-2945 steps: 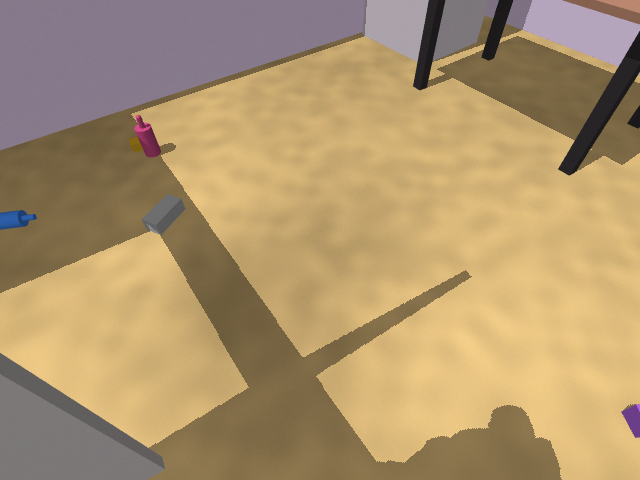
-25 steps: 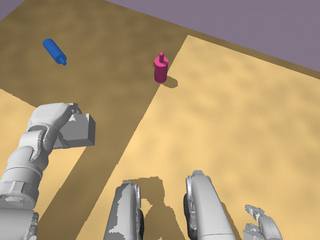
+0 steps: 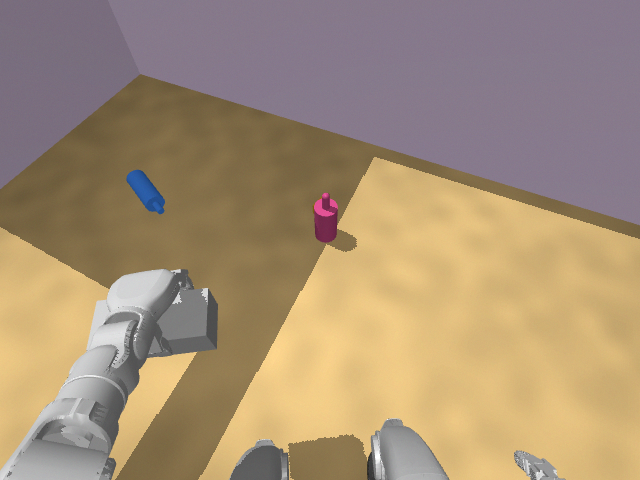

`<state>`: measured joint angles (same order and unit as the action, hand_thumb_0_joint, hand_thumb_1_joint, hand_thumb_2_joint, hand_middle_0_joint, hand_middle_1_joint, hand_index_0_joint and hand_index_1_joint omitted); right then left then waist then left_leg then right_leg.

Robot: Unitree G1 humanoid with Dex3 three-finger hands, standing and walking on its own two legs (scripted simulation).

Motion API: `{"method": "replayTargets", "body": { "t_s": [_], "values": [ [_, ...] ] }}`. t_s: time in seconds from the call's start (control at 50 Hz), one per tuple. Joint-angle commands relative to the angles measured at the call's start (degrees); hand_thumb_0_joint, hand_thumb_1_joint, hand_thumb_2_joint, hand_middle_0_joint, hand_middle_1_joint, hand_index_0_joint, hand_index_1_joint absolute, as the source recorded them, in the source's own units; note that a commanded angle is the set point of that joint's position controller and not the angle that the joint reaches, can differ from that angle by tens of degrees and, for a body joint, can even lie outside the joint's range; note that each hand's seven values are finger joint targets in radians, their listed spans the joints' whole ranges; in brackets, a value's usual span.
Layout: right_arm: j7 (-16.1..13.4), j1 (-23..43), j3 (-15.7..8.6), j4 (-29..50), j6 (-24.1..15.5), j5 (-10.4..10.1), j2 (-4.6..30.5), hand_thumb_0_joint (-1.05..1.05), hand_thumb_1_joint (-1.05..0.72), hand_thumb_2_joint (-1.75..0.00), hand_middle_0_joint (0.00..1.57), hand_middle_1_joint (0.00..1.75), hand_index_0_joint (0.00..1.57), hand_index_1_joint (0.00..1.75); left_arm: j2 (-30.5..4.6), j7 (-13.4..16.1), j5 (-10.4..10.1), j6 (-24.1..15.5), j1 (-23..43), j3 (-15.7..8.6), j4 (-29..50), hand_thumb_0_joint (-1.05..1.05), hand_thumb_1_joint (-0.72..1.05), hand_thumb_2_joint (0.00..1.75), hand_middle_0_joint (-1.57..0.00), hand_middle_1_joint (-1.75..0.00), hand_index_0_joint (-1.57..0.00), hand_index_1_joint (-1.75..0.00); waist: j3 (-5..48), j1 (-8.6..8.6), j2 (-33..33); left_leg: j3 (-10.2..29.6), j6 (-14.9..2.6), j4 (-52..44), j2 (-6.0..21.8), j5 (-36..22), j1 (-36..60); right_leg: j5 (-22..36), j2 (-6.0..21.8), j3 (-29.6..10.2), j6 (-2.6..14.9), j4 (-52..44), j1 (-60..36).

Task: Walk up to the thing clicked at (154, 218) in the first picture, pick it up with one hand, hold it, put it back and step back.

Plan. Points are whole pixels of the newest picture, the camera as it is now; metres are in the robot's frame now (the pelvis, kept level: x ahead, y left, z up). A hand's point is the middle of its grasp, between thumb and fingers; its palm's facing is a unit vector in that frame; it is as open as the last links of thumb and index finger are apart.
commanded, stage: lift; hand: left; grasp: from above
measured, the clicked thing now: (157, 325) +0.36 +0.26 -0.11
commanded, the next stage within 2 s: hold in 0.16 s
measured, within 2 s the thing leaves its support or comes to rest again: neither
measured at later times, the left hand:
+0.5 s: hand (143, 301) +0.35 +0.24 -0.01, palm faces -0.45 -0.06 -0.89, open 10.4 cm
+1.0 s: hand (141, 290) +0.35 +0.23 +0.02, palm faces -0.45 -0.04 -0.89, open 10.4 cm
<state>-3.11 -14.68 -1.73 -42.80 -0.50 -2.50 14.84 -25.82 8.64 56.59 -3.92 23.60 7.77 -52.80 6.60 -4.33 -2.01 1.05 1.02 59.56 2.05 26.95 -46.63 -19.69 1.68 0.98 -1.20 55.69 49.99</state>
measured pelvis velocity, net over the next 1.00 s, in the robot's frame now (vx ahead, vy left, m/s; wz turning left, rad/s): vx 0.04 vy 0.01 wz -0.02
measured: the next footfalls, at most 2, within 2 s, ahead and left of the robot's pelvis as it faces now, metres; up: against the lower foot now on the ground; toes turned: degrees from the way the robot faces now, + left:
none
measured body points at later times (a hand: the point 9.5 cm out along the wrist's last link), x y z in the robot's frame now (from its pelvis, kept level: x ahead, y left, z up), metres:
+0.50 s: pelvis +0.03 +0.01 +0.04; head +0.07 +0.00 +0.49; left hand +0.37 +0.24 +0.04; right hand +0.13 -0.25 -0.08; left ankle +0.02 +0.13 -0.67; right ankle +0.07 -0.14 -0.67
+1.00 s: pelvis +0.04 +0.01 +0.05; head +0.06 -0.01 +0.50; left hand +0.37 +0.23 +0.07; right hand +0.16 -0.26 -0.07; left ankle +0.02 +0.13 -0.67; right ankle +0.07 -0.14 -0.67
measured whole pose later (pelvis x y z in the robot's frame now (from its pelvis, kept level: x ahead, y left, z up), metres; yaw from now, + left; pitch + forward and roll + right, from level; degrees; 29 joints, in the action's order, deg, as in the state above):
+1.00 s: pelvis +0.04 +0.01 +0.05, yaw -1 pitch +5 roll +0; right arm -3.1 -12.6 -2.3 -40.2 3.0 -3.2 14.6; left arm -24.3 -1.0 56.2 -1.7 16.2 11.2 -39.4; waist 3.8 0.0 -2.7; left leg -1.5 0.5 37.1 1.4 21.1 -21.2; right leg -15.2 2.1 -0.7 -1.7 36.2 26.3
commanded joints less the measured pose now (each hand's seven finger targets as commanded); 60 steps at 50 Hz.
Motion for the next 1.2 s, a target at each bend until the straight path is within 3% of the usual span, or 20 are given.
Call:
{"method": "replayTargets", "body": {
  "t_s": [0.0,0.08,0.12,0.16,0.28,0.32,0.34,0.36,0.4,0.44,0.48,0.6,0.7,0.74,0.82,0.96,1.06,1.1,1.14,1.18],
  "values": [
    [-0.8,-1.1,-3.0,5.3,-2.0,-0.3,7.7,0.00,-0.90,-0.90,0.20,0.30,0.20,0.30,-14.1,1.7,-0.3,0.9,17.7,-4.2,10.3,0.00,0.62,0.67,-0.89,-0.77,-0.95,-0.72,17.4,0.71,-0.3,-0.8,-1.99,-12.5,-3.1,-9.1,9.3,4.6,-2.3,-1.5,1.22,-12.0,-18.8],
    [-0.7,-1.0,-3.2,5.6,-1.8,-0.2,7.6,0.00,-0.90,-0.89,0.20,0.30,0.20,0.30,-13.7,1.2,-0.6,1.4,16.3,-4.2,11.1,0.00,0.58,0.64,-0.85,-0.77,-0.91,-0.71,17.0,1.41,-1.2,-0.8,-1.60,-15.3,-2.8,-11.9,13.2,6.6,-2.7,-0.9,1.64,-13.7,-20.6],
    [-0.7,-0.7,-3.2,5.7,-1.7,-0.3,7.4,0.00,-0.90,-0.89,0.20,0.30,0.20,0.30,-11.9,0.6,-0.4,1.8,16.3,-2.8,11.3,0.00,0.59,0.66,-0.86,-0.78,-0.92,-0.72,16.2,1.06,-0.7,-1.1,-1.63,-16.4,-2.8,-12.3,13.9,7.2,-2.7,-1.0,1.61,-14.5,-21.5],
    [-0.7,-0.4,-3.4,5.5,-1.6,-0.1,7.6,0.00,-0.90,-0.89,0.20,0.30,0.20,0.30,-13.2,0.2,-0.6,1.9,15.7,-3.7,11.7,0.00,0.59,0.65,-0.86,-0.78,-0.92,-0.72,15.8,1.68,-0.7,-1.0,-1.54,-17.3,-2.8,-13.3,15.0,7.7,-2.9,-0.7,1.63,-15.4,-22.5],
    [-0.8,0.1,-3.5,5.9,-1.1,-0.3,7.5,0.00,-0.89,-0.89,0.20,0.30,0.20,0.30,-11.6,-1.9,-0.6,2.1,15.1,-2.4,13.9,0.00,0.54,0.65,-0.83,-0.74,-0.88,-0.68,15.7,1.68,-0.6,-1.3,-1.37,-19.9,-2.7,-17.0,19.2,10.8,-3.1,-0.5,1.89,-17.0,-24.8],
    [-0.8,0.6,-3.6,6.0,-0.9,-0.2,7.7,0.00,-0.89,-0.89,0.20,0.30,0.20,0.30,-13.7,-2.8,-0.2,1.7,14.8,-3.7,15.4,0.00,0.53,0.62,-0.81,-0.73,-0.87,-0.67,16.4,2.34,-1.8,-1.5,-1.10,-20.5,-2.6,-19.0,20.7,11.9,-3.3,-0.3,2.06,-17.3,-25.9],
    [-0.8,0.6,-3.5,6.2,-0.7,-0.2,7.5,0.00,-0.89,-0.89,0.20,0.30,0.20,0.30,-12.5,-3.2,-0.4,1.5,15.2,-2.8,16.2,0.00,0.52,0.62,-0.81,-0.73,-0.87,-0.67,16.0,2.02,-2.3,-1.4,-1.01,-20.9,-2.5,-19.8,21.5,12.3,-3.4,0.0,2.19,-17.4,-25.4],
    [-0.8,1.1,-3.4,6.5,-0.6,-0.2,7.5,0.00,-0.89,-0.89,0.20,0.30,0.20,0.30,-11.5,-3.7,-0.3,1.4,15.4,-2.0,16.3,0.00,0.53,0.64,-0.83,-0.73,-0.88,-0.68,15.0,1.96,-1.5,-1.3,-1.16,-21.3,-2.4,-19.3,22.0,12.0,-3.5,0.0,2.10,-18.1,-25.4],
    [-0.8,1.5,-3.2,6.8,-0.5,-0.3,7.5,0.00,-0.89,-0.89,0.20,0.30,0.20,0.30,-12.9,-3.8,-0.4,1.3,15.2,-3.2,17.3,0.00,0.54,0.65,-0.83,-0.74,-0.88,-0.68,13.9,2.49,-1.1,-1.4,-1.25,-22.5,-2.7,-17.6,21.8,10.5,-3.4,-0.1,1.99,-19.3,-26.8],
    [-0.8,1.8,-3.1,7.2,-0.4,-0.4,7.2,0.00,-0.89,-0.89,0.20,0.30,0.20,0.30,-10.8,-3.9,-0.6,1.4,14.1,-2.1,17.7,0.00,0.53,0.66,-0.82,-0.74,-0.88,-0.69,13.8,2.18,-1.4,-1.4,-1.06,-23.1,-2.6,-18.7,22.6,11.3,-3.5,0.0,2.18,-19.3,-26.7],
    [-0.8,2.4,-3.3,7.4,-0.2,-0.4,7.5,0.00,-0.89,-0.89,0.20,0.30,0.20,0.30,-12.1,-4.2,-0.1,1.8,13.0,-2.7,17.8,0.00,0.57,0.67,-0.84,-0.76,-0.90,-0.70,12.8,2.96,-0.7,-1.2,-0.95,-23.8,-2.5,-19.8,23.4,11.8,-3.6,0.1,2.10,-19.9,-27.6],
    [-0.6,2.5,-3.2,7.9,0.1,-0.6,7.3,0.00,-0.89,-0.89,0.20,0.30,0.20,0.30,-11.0,-6.1,-0.2,2.0,12.1,-1.8,19.0,0.00,0.56,0.68,-0.83,-0.76,-0.89,-0.70,12.6,2.77,-0.6,-1.6,-0.89,-24.6,-2.7,-23.1,24.7,14.6,-3.5,0.0,2.16,-20.4,-29.7],
    [-0.7,3.5,-3.0,8.6,0.4,-0.6,7.0,0.00,-0.89,-0.89,0.20,0.30,0.20,0.30,-10.8,-7.2,-0.6,1.9,11.8,-1.7,22.0,0.00,0.58,0.67,-0.84,-0.76,-0.90,-0.70,12.9,3.29,-0.5,-1.9,-1.00,-25.4,-3.0,-24.1,26.5,15.9,-3.3,-0.3,1.91,-21.4,-31.7],
    [-0.8,3.5,-3.2,8.8,0.5,-0.6,7.2,0.00,-0.89,-0.89,0.20,0.30,0.20,0.30,-12.2,-7.3,-0.7,1.9,12.0,-3.0,23.0,0.00,0.59,0.68,-0.84,-0.77,-0.90,-0.70,13.8,3.62,-0.6,-2.0,-0.97,-25.7,-2.9,-25.6,27.2,17.2,-3.3,-0.2,1.92,-21.4,-32.4],
    [-0.8,3.6,-3.3,9.0,0.9,-0.7,7.2,0.00,-0.89,-0.89,0.20,0.30,0.20,0.30,-11.6,-7.7,-0.2,2.0,11.1,-2.3,23.3,0.00,0.60,0.69,-0.85,-0.78,-0.91,-0.71,13.8,3.79,-0.5,-2.1,-0.88,-26.0,-2.8,-28.7,28.7,19.8,-3.3,0.0,1.98,-21.2,-33.4],
    [-0.8,4.7,-3.5,9.8,1.4,-0.9,7.3,0.00,-0.89,-0.89,0.20,0.30,0.20,0.30,-11.6,-7.5,-0.5,2.4,10.6,-2.8,24.0,0.00,0.58,0.73,-0.86,-0.77,-0.91,-0.71,12.5,4.29,0.2,-2.5,-1.04,-27.8,-2.9,-27.3,30.3,18.8,-3.2,-0.1,1.78,-23.2,-34.4],
    [-0.8,5.7,-3.1,10.4,1.7,-0.9,7.1,0.00,-0.89,-0.89,0.20,0.30,0.20,0.30,-10.4,-8.3,-0.6,2.8,10.5,-1.3,25.0,0.00,0.58,0.71,-0.86,-0.77,-0.91,-0.72,10.4,4.23,1.3,-2.7,-1.42,-29.2,-3.1,-24.3,30.0,16.5,-2.9,-0.4,1.60,-24.7,-34.4],
    [-0.8,6.1,-3.0,10.6,1.8,-1.0,7.1,0.00,-0.89,-0.89,0.20,0.30,0.20,0.30,-11.7,-8.6,-0.8,2.9,9.6,-2.7,24.6,0.00,0.58,0.71,-0.85,-0.78,-0.90,-0.73,10.2,4.92,0.5,-2.7,-1.32,-29.7,-2.9,-24.3,30.2,16.1,-3.0,-0.3,1.61,-25.1,-34.9],
    [-0.8,6.1,-2.8,10.7,1.9,-1.0,7.0,0.00,-0.89,-0.89,0.20,0.30,0.20,0.30,-9.9,-9.1,-0.8,2.7,10.9,-0.9,26.0,0.00,0.57,0.72,-0.85,-0.78,-0.90,-0.73,10.7,4.13,1.2,-2.9,-1.53,-29.9,-3.0,-24.3,31.2,16.5,-2.9,-0.6,1.53,-25.3,-35.2],
    [-1.0,6.8,-2.8,10.8,2.0,-1.0,6.8,0.00,-0.89,-0.89,0.20,0.30,0.20,0.30,-11.6,-8.9,-0.6,2.8,9.8,-2.6,25.6,0.00,0.56,0.73,-0.84,-0.78,-0.89,-0.73,10.5,4.55,0.5,-3.0,-1.59,-30.2,-3.2,-23.6,31.4,15.9,-2.7,-0.7,1.41,-26.1,-35.7]
  ]
}}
